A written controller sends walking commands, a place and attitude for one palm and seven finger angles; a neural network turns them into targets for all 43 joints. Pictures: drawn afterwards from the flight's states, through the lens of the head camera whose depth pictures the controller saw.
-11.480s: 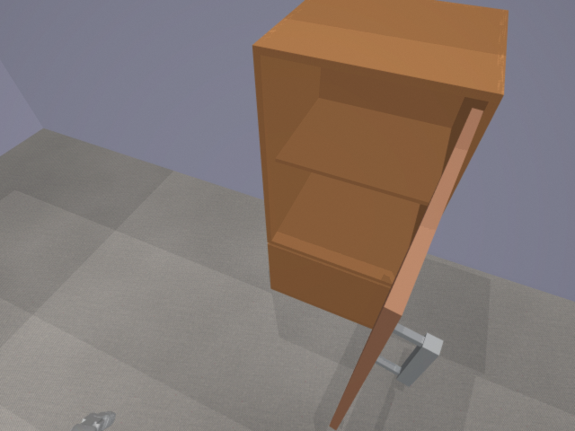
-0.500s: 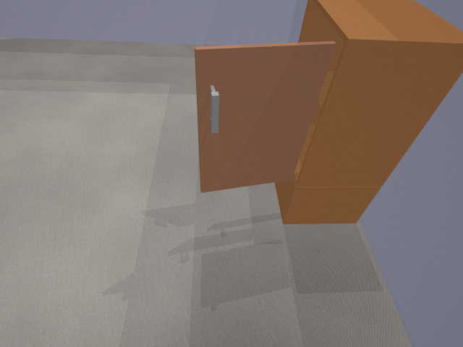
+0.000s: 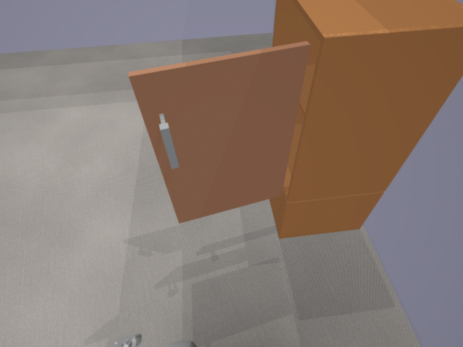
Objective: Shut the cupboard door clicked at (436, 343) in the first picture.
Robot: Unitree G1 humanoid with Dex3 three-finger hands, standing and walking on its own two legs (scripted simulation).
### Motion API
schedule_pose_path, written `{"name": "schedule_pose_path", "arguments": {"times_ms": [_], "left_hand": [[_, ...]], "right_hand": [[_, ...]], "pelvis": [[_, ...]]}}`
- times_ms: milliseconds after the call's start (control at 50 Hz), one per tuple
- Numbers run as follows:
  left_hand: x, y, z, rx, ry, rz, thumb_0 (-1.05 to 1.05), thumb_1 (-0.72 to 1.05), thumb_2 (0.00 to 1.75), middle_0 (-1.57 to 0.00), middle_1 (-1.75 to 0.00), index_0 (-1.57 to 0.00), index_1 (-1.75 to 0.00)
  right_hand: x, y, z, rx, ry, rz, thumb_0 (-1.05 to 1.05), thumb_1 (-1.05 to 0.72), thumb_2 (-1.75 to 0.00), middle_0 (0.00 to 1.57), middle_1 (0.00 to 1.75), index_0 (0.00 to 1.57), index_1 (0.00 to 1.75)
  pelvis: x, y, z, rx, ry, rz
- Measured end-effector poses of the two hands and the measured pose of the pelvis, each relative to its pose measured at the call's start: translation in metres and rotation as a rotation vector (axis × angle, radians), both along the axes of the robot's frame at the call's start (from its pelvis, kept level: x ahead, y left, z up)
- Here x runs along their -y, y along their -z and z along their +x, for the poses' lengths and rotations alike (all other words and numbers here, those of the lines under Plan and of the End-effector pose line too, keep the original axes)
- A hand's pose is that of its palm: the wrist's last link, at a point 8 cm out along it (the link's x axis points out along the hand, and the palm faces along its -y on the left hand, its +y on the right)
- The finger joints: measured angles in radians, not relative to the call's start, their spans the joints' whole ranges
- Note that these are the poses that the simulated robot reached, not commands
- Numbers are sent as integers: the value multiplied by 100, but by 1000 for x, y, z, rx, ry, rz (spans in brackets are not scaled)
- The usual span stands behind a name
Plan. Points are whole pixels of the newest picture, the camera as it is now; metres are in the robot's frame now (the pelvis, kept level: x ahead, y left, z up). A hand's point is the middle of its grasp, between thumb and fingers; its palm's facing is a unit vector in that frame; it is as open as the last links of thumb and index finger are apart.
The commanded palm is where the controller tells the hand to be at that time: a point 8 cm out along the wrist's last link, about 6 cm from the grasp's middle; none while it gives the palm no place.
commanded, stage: take the last steps up to it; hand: left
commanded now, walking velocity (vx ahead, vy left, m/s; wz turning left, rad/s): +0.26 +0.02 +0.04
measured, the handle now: (168, 141) +0.56 +0.17 +0.00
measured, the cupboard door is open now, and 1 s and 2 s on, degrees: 100 100 100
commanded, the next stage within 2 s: come to a stop and stand still in 0.30 s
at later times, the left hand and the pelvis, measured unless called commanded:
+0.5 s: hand out of the picture +0.09 +0.19 -0.17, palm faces +0.12 -0.98 -0.14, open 7.4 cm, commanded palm none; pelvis +0.15 +0.04 +0.01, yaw +0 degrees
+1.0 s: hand (148, 302) +0.23 +0.19 -0.15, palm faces +0.07 -0.96 -0.27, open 7.4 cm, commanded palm none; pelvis +0.16 +0.00 +0.01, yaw +1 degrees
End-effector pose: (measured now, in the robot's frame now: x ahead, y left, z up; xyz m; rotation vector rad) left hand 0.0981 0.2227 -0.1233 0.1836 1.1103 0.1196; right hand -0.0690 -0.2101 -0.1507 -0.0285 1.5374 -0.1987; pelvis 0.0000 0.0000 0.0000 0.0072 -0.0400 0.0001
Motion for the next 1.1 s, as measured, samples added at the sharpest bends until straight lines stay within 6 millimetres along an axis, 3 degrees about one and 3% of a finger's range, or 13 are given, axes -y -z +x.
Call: {"name": "schedule_pose_path", "arguments": {"times_ms": [100,180,300,380,420,480,640,760,940,1100], "left_hand": [[-11,-6,-19,-93,-80,33,-1,95,89,-20,-30,-20,-30],[-14,-4,-36,-178,-119,19,-1,94,89,-20,-30,-20,-30],[-11,4,-59,-309,-193,-39,0,92,89,-20,-30,-20,-30],[-12,18,-62,-399,-225,-83,0,91,89,-20,-30,-20,-30],[-14,21,-54,-429,-213,-93,1,91,89,-20,-30,-20,-30],[-18,18,-27,-418,-194,-90,1,91,89,-20,-30,-20,-30],[-22,16,64,-284,-135,-49,1,91,89,-20,-30,-20,-30],[-20,11,109,-198,-98,41,1,92,89,-20,-30,-20,-30],[-10,-9,128,-130,-84,72,1,91,89,-20,-30,-20,-30],[-28,-1,103,-125,-105,39,0,90,89,-20,-30,-20,-30]], "right_hand": [[21,-14,106,193,-67,-38,1,-91,-90,20,30,20,30],[22,-24,178,298,-121,-48,1,-91,-90,20,30,19,30],[0,-34,266,387,-207,-49,1,-91,-90,20,30,19,30],[-24,-31,308,435,-239,-56,1,-91,-90,20,30,19,30],[-33,-30,314,436,-235,-54,1,-91,-90,20,30,20,30],[-37,-31,312,409,-182,-67,-1,-93,-90,20,30,20,30],[-10,-28,303,276,-154,-111,-2,-95,-90,20,30,20,30],[17,-7,288,204,-104,-74,0,-93,-90,20,30,20,30],[32,-4,271,147,-105,-48,1,-91,-90,20,30,20,30],[16,-15,270,207,-147,-68,1,-91,-90,20,30,20,30]], "pelvis": [[6,-12,32,-20,-6,-3],[3,-15,57,-27,-5,-9],[-12,-15,97,-26,-9,-19],[-28,-5,125,-20,-8,-20],[-33,-4,134,-13,-2,-7],[-38,-8,146,-13,-3,-5],[-27,-12,168,-20,-11,1],[-1,-2,176,-20,-2,15],[7,-10,166,-29,-20,29],[-10,-9,147,-36,-22,19]]}}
